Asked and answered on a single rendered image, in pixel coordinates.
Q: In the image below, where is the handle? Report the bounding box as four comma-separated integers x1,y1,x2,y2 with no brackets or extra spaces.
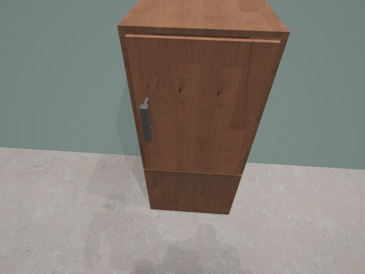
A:
139,98,152,142

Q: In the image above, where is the cupboard door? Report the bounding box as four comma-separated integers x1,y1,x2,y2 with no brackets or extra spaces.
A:
125,34,281,175

